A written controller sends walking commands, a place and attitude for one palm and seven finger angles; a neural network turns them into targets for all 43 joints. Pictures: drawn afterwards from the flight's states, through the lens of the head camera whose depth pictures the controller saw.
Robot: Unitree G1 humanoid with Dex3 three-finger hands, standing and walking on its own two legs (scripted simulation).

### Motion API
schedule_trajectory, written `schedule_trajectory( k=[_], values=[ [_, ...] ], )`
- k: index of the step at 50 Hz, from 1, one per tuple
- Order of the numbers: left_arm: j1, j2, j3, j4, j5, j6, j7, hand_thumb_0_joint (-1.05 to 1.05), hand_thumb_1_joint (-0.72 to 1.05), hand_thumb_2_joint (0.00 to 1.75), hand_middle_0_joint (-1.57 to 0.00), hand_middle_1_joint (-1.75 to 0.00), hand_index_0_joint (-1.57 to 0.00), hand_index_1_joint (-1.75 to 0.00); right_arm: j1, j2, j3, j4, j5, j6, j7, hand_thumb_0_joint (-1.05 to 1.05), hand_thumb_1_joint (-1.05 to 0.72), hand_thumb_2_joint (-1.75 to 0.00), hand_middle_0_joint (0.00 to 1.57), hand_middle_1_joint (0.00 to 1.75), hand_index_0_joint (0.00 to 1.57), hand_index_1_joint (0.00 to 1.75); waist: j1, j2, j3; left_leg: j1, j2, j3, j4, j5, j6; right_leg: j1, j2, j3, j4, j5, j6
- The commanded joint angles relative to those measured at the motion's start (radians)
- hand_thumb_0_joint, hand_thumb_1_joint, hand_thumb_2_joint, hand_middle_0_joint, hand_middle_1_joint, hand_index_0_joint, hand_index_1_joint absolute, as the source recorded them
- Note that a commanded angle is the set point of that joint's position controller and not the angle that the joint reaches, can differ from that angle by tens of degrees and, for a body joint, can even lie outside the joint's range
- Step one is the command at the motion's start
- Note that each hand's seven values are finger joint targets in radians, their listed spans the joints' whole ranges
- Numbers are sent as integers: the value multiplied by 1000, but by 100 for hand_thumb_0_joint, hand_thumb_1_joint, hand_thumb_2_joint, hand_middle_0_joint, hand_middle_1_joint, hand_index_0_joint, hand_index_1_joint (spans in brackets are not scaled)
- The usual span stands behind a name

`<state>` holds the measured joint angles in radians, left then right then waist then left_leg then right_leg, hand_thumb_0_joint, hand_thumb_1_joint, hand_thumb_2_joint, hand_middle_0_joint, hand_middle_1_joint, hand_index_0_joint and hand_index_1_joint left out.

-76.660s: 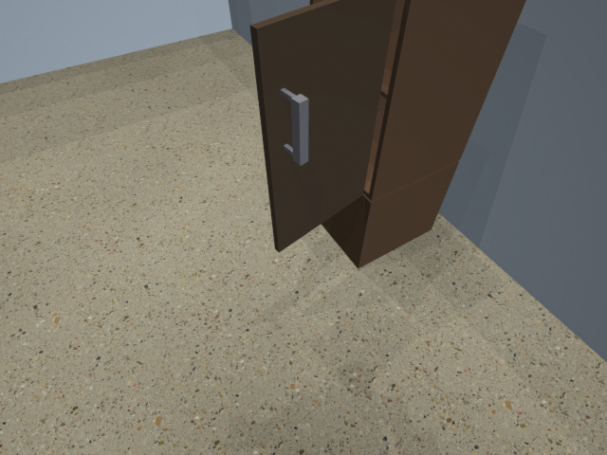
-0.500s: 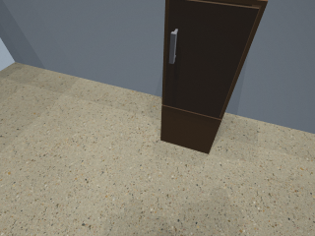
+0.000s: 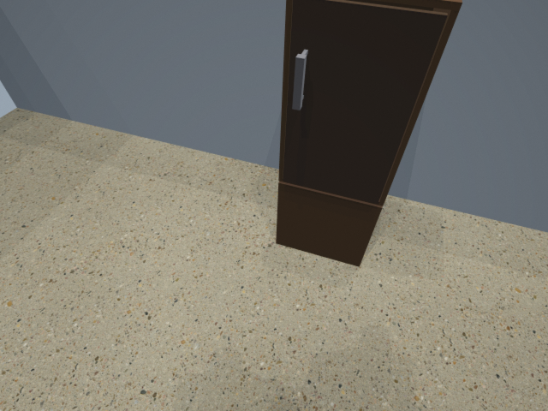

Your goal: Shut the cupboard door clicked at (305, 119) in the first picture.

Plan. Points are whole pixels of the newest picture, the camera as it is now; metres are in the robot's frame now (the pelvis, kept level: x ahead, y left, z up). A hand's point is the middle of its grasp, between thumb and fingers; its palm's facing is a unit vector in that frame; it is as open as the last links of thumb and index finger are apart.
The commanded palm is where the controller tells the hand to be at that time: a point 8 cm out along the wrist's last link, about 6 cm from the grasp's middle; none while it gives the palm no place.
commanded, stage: look to check the result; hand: left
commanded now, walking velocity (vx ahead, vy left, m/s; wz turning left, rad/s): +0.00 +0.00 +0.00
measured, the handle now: (301, 80) +0.89 -0.03 +0.06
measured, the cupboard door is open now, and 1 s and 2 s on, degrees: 0 0 0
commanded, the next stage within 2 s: stand and wait in 0.56 s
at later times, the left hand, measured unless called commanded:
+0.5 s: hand out of the picture +0.04 +0.21 -0.17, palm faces +0.00 -0.96 -0.27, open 7.4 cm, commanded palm none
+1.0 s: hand out of the picture +0.09 +0.22 -0.16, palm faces -0.01 -0.95 -0.31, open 7.4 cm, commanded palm none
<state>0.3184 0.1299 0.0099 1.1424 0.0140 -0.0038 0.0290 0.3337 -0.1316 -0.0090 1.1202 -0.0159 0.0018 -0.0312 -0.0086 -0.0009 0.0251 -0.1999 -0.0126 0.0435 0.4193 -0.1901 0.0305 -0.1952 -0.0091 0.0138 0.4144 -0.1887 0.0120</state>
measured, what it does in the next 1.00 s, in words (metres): stands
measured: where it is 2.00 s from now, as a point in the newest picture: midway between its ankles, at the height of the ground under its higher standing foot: outside the picture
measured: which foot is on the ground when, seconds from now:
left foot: down 0.00-1.00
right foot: down 0.00-1.00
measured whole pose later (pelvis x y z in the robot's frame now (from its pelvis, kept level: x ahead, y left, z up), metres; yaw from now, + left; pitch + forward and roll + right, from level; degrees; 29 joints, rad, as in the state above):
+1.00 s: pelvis +0.03 -0.01 +0.01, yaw +0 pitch -2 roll +0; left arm 0.15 0.29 0.01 1.13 0.01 -0.02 0.01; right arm 0.14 -0.30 -0.01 1.12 -0.02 0.00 -0.01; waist -0.01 0.01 0.05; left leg -0.11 0.00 0.03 0.32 -0.18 0.01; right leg -0.10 0.00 0.00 0.31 -0.18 0.00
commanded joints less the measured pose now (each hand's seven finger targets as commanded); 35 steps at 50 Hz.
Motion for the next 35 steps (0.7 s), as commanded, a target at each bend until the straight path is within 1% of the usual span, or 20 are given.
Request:
schedule_trajectory(
  k=[1, 3, 4, 9, 10, 14, 15, 16, 19, 20, 22, 23, 25, 29, 30, 32, 33, 34, 35],
  values=[
    [53, 127, 22, -27, 2, -10, 6, 0, 90, 90, -20, -30, -20, -30, 40, -133, -20, -34, 4, -11, -8, 0, -90, -90, 20, 30, 20, 30, -1, 25, 84, -28, 109, -119, -131, -112, 11, -57, -65, 75, -95, -60, -50],
    [45, 142, 25, -29, 3, -11, 5, 0, 90, 90, -20, -30, -20, -30, 28, -145, -23, -40, 5, -12, -7, 0, -90, -90, 20, 30, 20, 30, 1, 17, 79, -26, 110, -123, -131, -98, 14, -48, -67, 76, -96, -46, -51],
    [41, 148, 25, -29, 3, -13, 4, 0, 90, 90, -20, -30, -20, -30, 23, -152, -23, -39, 4, -13, -7, 0, -90, -90, 20, 30, 20, 30, 0, 2, 66, -12, 111, -117, -126, -79, 13, -42, -68, 76, -96, -36, -51],
    [6, 177, 25, -32, 2, -14, 2, 0, 90, 90, -20, -30, -20, -30, -13, -183, -25, -44, 4, -14, -4, 0, -90, -90, 20, 30, 20, 30, -1, 8, 70, 2, 113, -119, -133, -69, 11, -39, -72, 80, -105, -36, -52],
    [3, 185, 26, -35, 2, -14, 1, 0, 90, 90, -20, -30, -20, -30, -21, -190, -27, -46, 5, -15, -4, 0, -90, -90, 20, 30, 20, 30, -1, 9, 59, 11, 114, -120, -134, -67, 11, -36, -73, 84, -107, -35, -51],
    [-25, 211, 28, -39, 2, -16, -2, 0, 90, 90, -20, -30, -20, -30, -51, -217, -27, -48, 4, -16, -1, 0, -90, -90, 20, 30, 20, 30, -1, -1, 54, 23, 117, -119, -136, -40, 10, -25, -76, 87, -113, -19, -51],
    [-35, 220, 29, -39, 2, -17, -2, 0, 90, 90, -20, -30, -20, -30, -60, -225, -28, -48, 4, -17, -1, 0, -90, -90, 20, 30, 20, 30, -1, 8, 42, 30, 118, -117, -134, -24, 10, -15, -78, 87, -113, -5, -52],
    [-46, 228, 29, -39, 2, -16, -3, 0, 90, 90, -20, -30, -20, -30, -67, -232, -27, -48, 5, -17, 0, 0, -90, -90, 20, 30, 20, 30, -2, 2, 48, 27, 120, -122, -141, -31, 8, -14, -78, 84, -113, -11, -50],
    [-61, 246, 32, -45, 2, -19, -5, 0, 90, 90, -20, -30, -20, -30, -90, -249, -28, -50, 4, -20, 2, 0, -90, -90, 20, 30, 20, 30, 3, -4, 30, 39, 120, -119, -137, 8, 9, 3, -84, 86, -118, 13, -52],
    [-70, 255, 32, -44, 1, -19, -5, 0, 90, 90, -20, -30, -20, -30, -99, -255, -28, -49, 4, -20, 2, 0, -90, -90, 20, 30, 20, 30, 2, 0, 28, 45, 120, -119, -137, 11, 8, 5, -85, 87, -122, 11, -51],
    [-80, 267, 33, -50, 1, -22, -5, 0, 90, 90, -20, -30, -20, -30, -110, -269, -30, -53, 5, -21, 4, 0, -90, -90, 20, 30, 20, 30, 2, -12, 12, 59, 123, -117, -128, 58, 9, 18, -87, 85, -122, 48, -52],
    [-94, 272, 32, -49, 1, -22, -6, 0, 90, 90, -20, -30, -20, -30, -118, -271, -29, -49, 4, -21, 4, 0, -90, -90, 20, 30, 20, 30, 0, -4, 12, 60, 124, -117, -133, 65, 6, 24, -89, 87, -122, 56, -52],
    [-104, 282, 33, -50, 0, -21, -7, 0, 90, 90, -20, -30, -20, -30, -132, -282, -29, -50, 4, -21, 5, 0, -90, -90, 20, 30, 20, 30, 2, 10, 14, 64, 124, -119, -141, 54, 4, 25, -89, 87, -127, 45, -51],
    [-125, 303, 35, -54, 0, -22, -10, 0, 90, 90, -20, -30, -20, -30, -157, -300, -30, -51, 3, -20, 8, 0, -90, -90, 20, 30, 20, 30, 3, 3, 11, 71, 125, -119, -145, 51, 1, 30, -93, 90, -137, 45, -51],
    [-131, 308, 35, -56, 0, -23, -10, 0, 90, 90, -20, -30, -20, -30, -162, -307, -29, -51, 3, -21, 8, 0, -90, -90, 20, 30, 20, 30, 2, 6, 11, 72, 126, -118, -145, 59, 1, 33, -95, 91, -139, 54, -51],
    [-139, 320, 38, -60, 0, -26, -10, 0, 90, 90, -20, -30, -20, -30, -164, -317, -29, -54, 5, -22, 9, 0, -90, -90, 20, 30, 20, 30, 3, -9, -10, 78, 128, -120, -140, 84, 2, 53, -96, 89, -138, 79, -52],
    [-143, 321, 36, -58, -1, -27, -10, 0, 90, 90, -20, -30, -20, -30, -173, -319, -30, -53, 3, -23, 9, 0, -90, -90, 20, 30, 20, 30, 2, -4, -24, 91, 129, -118, -139, 101, 0, 58, -98, 91, -137, 98, -53],
    [-149, 325, 37, -59, -1, -27, -10, 0, 90, 90, -20, -30, -20, -30, -179, -321, -29, -52, 3, -23, 9, 0, -90, -90, 20, 30, 20, 30, 2, -7, -16, 91, 130, -117, -139, 108, -1, 57, -100, 88, -138, 109, -52],
    [-151, 328, 36, -60, -2, -28, -10, 0, 90, 90, -20, -30, -20, -30, -181, -327, -29, -53, 4, -24, 9, 0, -90, -90, 20, 30, 20, 30, 1, -3, -26, 99, 130, -117, -139, 116, -1, 62, -101, 91, -137, 119, -53]
  ],
)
